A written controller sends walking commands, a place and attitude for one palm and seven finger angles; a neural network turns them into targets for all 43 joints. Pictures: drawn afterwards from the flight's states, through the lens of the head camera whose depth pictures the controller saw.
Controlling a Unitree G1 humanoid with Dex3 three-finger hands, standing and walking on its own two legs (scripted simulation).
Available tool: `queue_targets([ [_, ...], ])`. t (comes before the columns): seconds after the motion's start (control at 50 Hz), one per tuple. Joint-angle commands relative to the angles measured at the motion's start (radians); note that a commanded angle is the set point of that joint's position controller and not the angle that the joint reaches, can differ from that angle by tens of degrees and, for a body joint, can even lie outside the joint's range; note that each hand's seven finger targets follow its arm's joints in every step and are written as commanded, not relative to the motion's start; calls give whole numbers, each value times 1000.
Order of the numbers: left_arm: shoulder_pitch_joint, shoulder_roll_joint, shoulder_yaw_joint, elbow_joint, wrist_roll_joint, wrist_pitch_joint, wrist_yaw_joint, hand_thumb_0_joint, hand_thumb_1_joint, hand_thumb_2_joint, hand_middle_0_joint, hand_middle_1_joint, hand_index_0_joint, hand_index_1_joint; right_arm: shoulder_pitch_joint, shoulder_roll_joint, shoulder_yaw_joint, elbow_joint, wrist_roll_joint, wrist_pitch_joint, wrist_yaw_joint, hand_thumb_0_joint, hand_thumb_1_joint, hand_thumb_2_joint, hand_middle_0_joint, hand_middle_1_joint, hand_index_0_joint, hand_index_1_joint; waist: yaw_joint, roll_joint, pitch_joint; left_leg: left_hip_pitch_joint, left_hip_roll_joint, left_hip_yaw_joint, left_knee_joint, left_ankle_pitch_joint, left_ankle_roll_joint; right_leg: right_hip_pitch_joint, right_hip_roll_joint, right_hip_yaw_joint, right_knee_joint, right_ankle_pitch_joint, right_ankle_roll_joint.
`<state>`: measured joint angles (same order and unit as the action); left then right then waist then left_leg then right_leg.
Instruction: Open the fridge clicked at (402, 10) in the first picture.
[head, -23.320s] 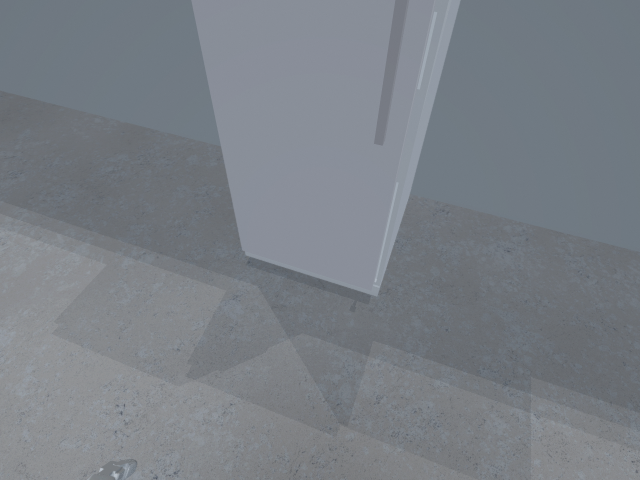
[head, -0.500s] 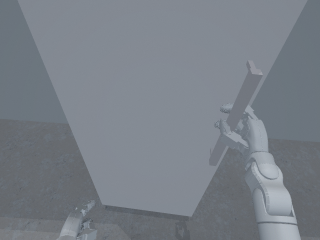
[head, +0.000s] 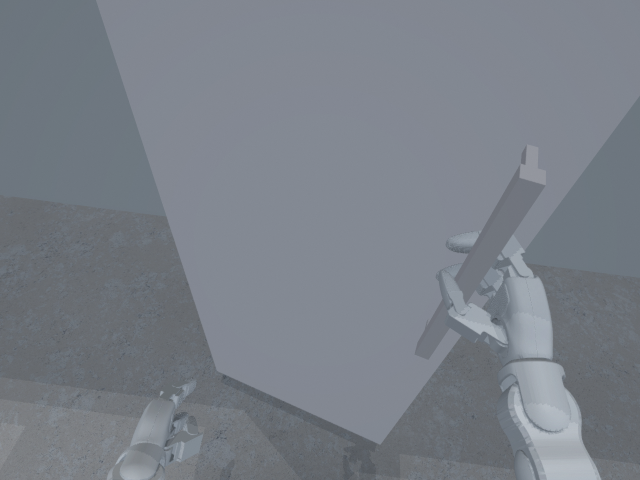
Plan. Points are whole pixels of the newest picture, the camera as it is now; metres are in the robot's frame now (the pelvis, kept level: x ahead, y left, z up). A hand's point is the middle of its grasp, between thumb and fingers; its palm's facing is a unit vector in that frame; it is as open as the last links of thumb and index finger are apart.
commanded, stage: walk backward, drawing the door open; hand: right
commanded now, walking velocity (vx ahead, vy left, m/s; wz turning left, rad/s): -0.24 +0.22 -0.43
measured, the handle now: (464, 274) +0.33 -0.13 +0.12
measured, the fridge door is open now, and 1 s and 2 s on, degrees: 16 36 57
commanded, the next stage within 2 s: none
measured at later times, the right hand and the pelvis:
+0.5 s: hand (416, 383) +0.20 -0.06 +0.13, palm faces +0.09 +0.98 -0.20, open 6.9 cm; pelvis -0.07 +0.06 -0.01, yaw -4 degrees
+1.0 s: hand (353, 434) +0.15 +0.00 +0.13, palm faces +0.41 +0.88 -0.23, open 6.9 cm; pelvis -0.06 +0.23 -0.01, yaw -29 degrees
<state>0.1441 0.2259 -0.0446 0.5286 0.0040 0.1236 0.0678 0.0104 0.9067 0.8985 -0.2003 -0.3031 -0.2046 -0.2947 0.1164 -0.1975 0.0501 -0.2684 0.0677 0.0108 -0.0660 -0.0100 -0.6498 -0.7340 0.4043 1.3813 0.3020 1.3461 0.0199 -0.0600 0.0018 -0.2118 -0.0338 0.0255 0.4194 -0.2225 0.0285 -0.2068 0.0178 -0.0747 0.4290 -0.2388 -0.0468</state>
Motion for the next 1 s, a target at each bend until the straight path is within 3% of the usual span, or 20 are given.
queue_targets([
  [0.0,-92,74,36,-171,2,-52,3,0,900,900,-200,-300,-200,-300,-152,-105,-70,-296,-22,-145,-13,0,-900,-900,450,1400,450,1400,-3,34,-297,21,69,-35,17,322,-49,202,-146,150,-19,551,-9],
  [0.22,-102,54,45,-144,15,-103,9,0,900,900,-200,-300,-200,-300,-143,-79,-36,-335,-63,-199,-41,0,-900,-900,450,1400,450,1400,4,42,-144,21,70,-64,-38,-26,-35,-92,-163,236,-174,-26,-30],
  [0.46,-57,30,91,-69,10,-211,21,0,900,900,-200,-300,-200,-300,-122,-109,-54,-471,-78,-187,-35,0,-900,-900,450,1400,450,1400,32,76,-221,-48,110,-32,-88,-27,-47,8,-101,173,-37,20,-5],
  [0.54,-19,13,94,-22,-3,-254,24,0,900,900,-200,-300,-200,-300,-139,-119,-69,-509,-79,-168,-35,0,-900,-900,450,1400,450,1400,55,121,-175,-202,110,27,-108,-76,-108,96,-44,81,60,-17,16],
  [0.58,-23,25,103,-15,0,-280,29,0,900,900,-200,-300,-200,-300,-142,-108,-63,-525,-70,-167,-26,0,-900,-900,450,1400,450,1400,74,-27,-142,-233,-4,67,141,-56,-175,70,-163,287,-137,-63,-50],
  [0.6,-64,46,109,-37,11,-286,29,0,900,900,-200,-300,-200,-300,-117,-104,-80,-511,-64,-168,-21,0,-900,-900,450,1400,450,1400,55,-190,-158,-140,-29,-11,396,-120,-178,-84,-331,581,-315,-166,-136],
  [0.62,-128,48,110,-56,39,-279,29,0,900,900,-200,-300,-200,-300,-86,-116,-110,-504,-76,-168,-21,0,-900,-900,450,1400,450,1400,14,-216,-151,-23,48,-208,514,-255,-84,-282,-424,745,-329,-228,-157],
  [0.66,-213,28,106,-55,42,-266,27,0,900,900,-200,-300,-200,-300,-53,-144,-151,-556,-89,-162,-19,0,-900,-900,450,1400,450,1400,-38,-100,-108,178,89,-241,212,-251,-3,-474,-324,463,-155,-172,-77],
  [0.7,-133,-4,111,-42,13,-279,27,0,900,900,-200,-300,-200,-300,-29,-169,-184,-586,-84,-136,-42,0,-900,-900,450,1400,450,1400,-43,439,-221,-6,316,-304,-290,-334,85,-257,57,5,548,-261,73],
  [0.72,-127,4,110,-42,10,-283,37,0,900,900,-200,-300,-200,-300,-104,-166,-172,-603,-96,-138,-42,0,-900,-900,450,1400,450,1400,-28,410,-208,-100,331,-288,-241,-196,128,-248,60,25,823,-322,73],
  [0.78,-45,-19,94,-16,48,-277,29,0,900,900,-200,-300,-200,-300,-138,-129,-138,-537,-100,-160,-3,0,-900,-900,450,1400,450,1400,9,89,-186,16,276,-18,-111,-1,90,-327,-57,-20,810,-212,83],
  [0.8,-44,-25,85,-12,52,-285,36,0,900,900,-200,-300,-200,-300,-127,-113,-122,-521,-102,-174,5,0,-900,-900,450,1400,450,1400,9,76,-158,27,237,49,-102,132,53,-307,-52,-65,759,-210,91],
  [0.84,6,-39,82,0,39,-317,42,0,900,900,-200,-300,-200,-300,-167,-116,-116,-536,-107,-199,9,0,-900,-900,450,1400,450,1400,16,143,-156,52,162,165,-112,442,-161,-138,-33,-177,478,-280,87],
  [0.86,35,-43,86,13,25,-337,43,0,900,900,-200,-300,-200,-300,-204,-105,-84,-542,-106,-208,14,0,-900,-900,450,1400,450,1400,43,239,-133,-19,110,226,-35,611,-272,19,-59,-180,256,-279,61],
  [0.88,108,-32,91,43,17,-371,52,0,900,900,-200,-300,-200,-300,-235,-95,-73,-526,-99,-222,14,0,-900,-900,450,1400,450,1400,113,189,-159,-140,6,288,263,831,-386,249,-60,-159,-118,-187,16],
  [0.9,62,24,95,14,38,-387,53,0,900,900,-200,-300,-200,-300,-223,-50,-44,-478,-84,-245,16,0,-900,-900,450,1400,450,1400,148,-240,-152,-410,-11,162,905,261,-312,415,-343,194,-417,167,-70],
  [0.92,-36,83,96,-64,81,-353,40,0,900,900,-200,-300,-200,-300,-196,-59,-47,-462,-118,-278,12,0,-900,-900,450,1400,450,1400,32,-254,-200,-534,66,-130,1088,-321,-130,342,-674,686,-123,617,-158],
  [0.94,-34,124,110,-51,54,-326,29,0,900,900,-200,-300,-200,-300,-215,-119,-83,-462,-125,-271,22,0,-900,-900,450,1400,450,1400,20,-59,-181,-595,77,-197,1010,-329,-80,370,-691,693,-66,739,-200],
  [0.96,-103,192,148,-82,17,-301,28,0,900,900,-200,-300,-200,-300,-212,-114,-122,-402,-117,-250,5,0,-900,-900,450,1400,450,1400,13,12,-173,-687,109,-214,882,-319,-67,426,-671,591,-58,699,-155],
  [0.98,-64,108,141,-53,24,-313,15,0,900,900,-200,-300,-200,-300,-221,-76,-106,-531,-97,-258,25,0,-900,-900,450,1400,450,1400,7,-63,-159,-610,127,-225,770,-317,-70,335,-567,444,9,598,-141],
])
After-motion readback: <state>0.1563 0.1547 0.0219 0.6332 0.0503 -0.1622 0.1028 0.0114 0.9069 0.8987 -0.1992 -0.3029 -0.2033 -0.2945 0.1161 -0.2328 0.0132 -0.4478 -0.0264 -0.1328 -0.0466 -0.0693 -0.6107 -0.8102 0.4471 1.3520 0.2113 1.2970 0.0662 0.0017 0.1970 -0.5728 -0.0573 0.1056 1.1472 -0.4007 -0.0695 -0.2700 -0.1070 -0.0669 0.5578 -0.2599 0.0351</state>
